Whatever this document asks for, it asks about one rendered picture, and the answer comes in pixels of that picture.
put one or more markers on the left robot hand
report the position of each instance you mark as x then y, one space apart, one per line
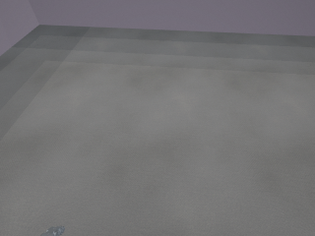
54 231

